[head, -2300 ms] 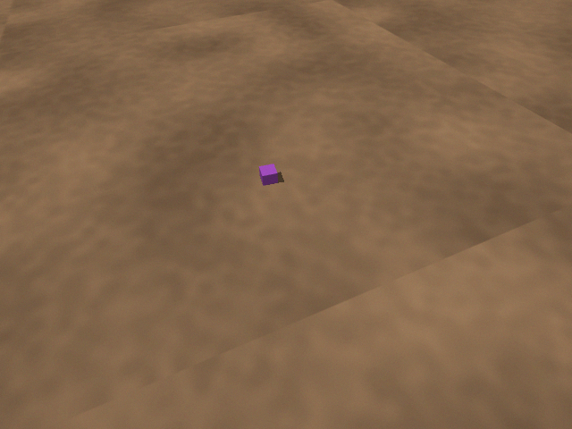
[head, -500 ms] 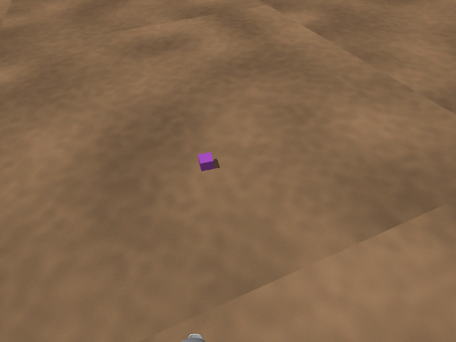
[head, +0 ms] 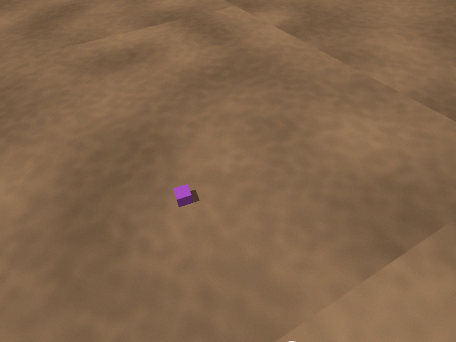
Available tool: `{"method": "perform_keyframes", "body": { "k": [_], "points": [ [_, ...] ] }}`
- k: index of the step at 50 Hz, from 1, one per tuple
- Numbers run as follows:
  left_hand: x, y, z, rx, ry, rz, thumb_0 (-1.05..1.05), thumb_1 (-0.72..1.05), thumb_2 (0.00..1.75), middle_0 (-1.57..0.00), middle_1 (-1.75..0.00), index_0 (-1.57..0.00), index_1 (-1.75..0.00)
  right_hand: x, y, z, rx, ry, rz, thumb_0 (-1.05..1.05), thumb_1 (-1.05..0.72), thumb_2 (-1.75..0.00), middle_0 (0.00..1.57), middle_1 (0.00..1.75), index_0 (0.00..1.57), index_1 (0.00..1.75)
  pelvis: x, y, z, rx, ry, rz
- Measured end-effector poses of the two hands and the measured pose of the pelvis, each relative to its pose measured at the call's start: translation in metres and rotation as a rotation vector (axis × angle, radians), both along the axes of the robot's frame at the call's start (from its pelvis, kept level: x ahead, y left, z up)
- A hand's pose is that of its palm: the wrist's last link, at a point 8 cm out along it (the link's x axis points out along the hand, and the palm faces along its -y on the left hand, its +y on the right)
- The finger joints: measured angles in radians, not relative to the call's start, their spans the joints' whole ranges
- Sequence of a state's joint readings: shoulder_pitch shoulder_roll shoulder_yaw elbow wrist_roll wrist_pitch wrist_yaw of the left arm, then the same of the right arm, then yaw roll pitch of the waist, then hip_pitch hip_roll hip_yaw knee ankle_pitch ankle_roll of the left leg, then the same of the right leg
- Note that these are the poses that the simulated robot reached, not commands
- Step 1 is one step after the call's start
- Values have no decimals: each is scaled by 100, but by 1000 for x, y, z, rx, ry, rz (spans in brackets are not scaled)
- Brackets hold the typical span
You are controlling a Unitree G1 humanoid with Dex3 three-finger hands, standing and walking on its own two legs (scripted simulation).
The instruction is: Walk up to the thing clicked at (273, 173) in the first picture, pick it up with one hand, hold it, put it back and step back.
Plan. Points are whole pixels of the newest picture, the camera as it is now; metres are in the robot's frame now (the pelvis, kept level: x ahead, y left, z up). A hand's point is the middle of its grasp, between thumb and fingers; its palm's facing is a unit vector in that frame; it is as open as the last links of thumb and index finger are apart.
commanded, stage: walk up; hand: left
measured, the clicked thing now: (183, 195) +1.01 +0.28 -0.72
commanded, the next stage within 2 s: none
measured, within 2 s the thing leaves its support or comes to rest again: neither
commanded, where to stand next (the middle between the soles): +0.63 +0.05 m, yaw -1 degrees
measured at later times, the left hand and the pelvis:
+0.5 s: hand (85, 330) +0.22 +0.32 -0.15, palm faces +0.00 -0.93 -0.37, open 7.4 cm; pelvis +0.21 +0.04 -0.01, yaw +0 degrees
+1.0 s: hand (127, 212) +0.48 +0.28 -0.11, palm faces -0.06 -0.91 -0.41, open 7.4 cm; pelvis +0.38 +0.01 +0.00, yaw -2 degrees
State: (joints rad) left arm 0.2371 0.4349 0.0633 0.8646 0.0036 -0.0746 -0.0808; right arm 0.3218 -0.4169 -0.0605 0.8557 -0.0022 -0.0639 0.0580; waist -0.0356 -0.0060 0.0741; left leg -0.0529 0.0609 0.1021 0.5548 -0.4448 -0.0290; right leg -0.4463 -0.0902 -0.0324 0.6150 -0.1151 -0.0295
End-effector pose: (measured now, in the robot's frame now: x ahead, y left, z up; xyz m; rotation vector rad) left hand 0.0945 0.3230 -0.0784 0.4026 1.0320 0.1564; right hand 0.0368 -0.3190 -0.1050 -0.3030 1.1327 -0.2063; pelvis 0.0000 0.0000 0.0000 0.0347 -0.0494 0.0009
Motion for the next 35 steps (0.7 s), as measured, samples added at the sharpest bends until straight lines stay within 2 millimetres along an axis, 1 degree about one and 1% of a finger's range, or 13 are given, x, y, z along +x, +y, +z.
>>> {"method": "perform_keyframes", "body": {
  "k": [2,4,6,10,13,15,19,21,23,26,28,31,35],
  "points": [
    [20,-6,-2,22,-21,20,1,91,90,-20,-29,-20,-30,21,-11,-15,1,16,0,1,-90,-90,21,30,21,30,22,-8,-9,-29,-4,3],
    [31,-12,0,29,-40,40,1,91,90,-20,-29,-20,-30,43,-14,-21,8,35,11,1,-90,-90,20,30,20,30,39,-14,-10,-34,-10,10],
    [34,-18,5,23,-34,64,1,91,90,-20,-29,-21,-30,68,-13,-18,17,40,35,1,-90,-90,20,30,20,30,54,-15,-4,-21,-14,5],
    [34,-22,15,15,31,98,1,91,90,-20,-29,-21,-30,119,-8,-3,36,-6,60,1,-90,-90,20,30,20,30,83,-13,12,-20,-9,-3],
    [36,-17,15,14,84,110,1,90,90,-20,-30,-21,-30,150,-3,7,37,-29,77,1,-90,-90,20,30,20,30,104,-10,17,-29,-3,-9],
    [41,-11,12,11,108,118,1,90,90,-20,-30,-21,-30,168,0,12,30,-25,87,1,-90,-90,20,30,20,30,119,-6,17,-39,1,-5],
    [61,7,0,-1,121,134,1,90,90,-21,-30,-21,-30,205,11,18,0,-12,111,1,-90,-90,20,30,20,30,152,6,13,-60,4,7],
    [76,20,-11,-11,126,139,1,90,90,-21,-30,-21,-30,226,18,20,-21,-18,116,1,-90,-90,20,30,20,30,171,16,7,-69,7,12],
    [95,33,-24,-15,135,133,1,90,90,-21,-30,-21,-30,246,25,21,-47,-42,110,1,-90,-90,20,30,20,30,190,28,-1,-62,8,15],
    [130,43,-36,-24,156,114,1,90,90,-20,-30,-21,-30,265,37,26,-70,-95,80,1,-90,-90,20,30,20,30,213,41,-5,-45,-2,-4],
    [156,45,-35,-34,155,88,1,91,90,-20,-29,-20,-30,270,44,32,-66,-101,52,1,-90,-90,20,30,20,30,226,45,1,-55,-5,-4],
    [196,45,-29,-53,119,62,1,91,90,-20,-29,-20,-30,271,52,39,-62,-66,30,1,-90,-90,20,30,21,30,246,47,10,-44,-5,-4],
    [240,44,-19,-60,94,39,1,91,90,-20,-29,-20,-30,274,54,40,-53,-5,11,1,-90,-90,21,30,21,30,273,48,17,-33,-3,-9]
  ]
}}
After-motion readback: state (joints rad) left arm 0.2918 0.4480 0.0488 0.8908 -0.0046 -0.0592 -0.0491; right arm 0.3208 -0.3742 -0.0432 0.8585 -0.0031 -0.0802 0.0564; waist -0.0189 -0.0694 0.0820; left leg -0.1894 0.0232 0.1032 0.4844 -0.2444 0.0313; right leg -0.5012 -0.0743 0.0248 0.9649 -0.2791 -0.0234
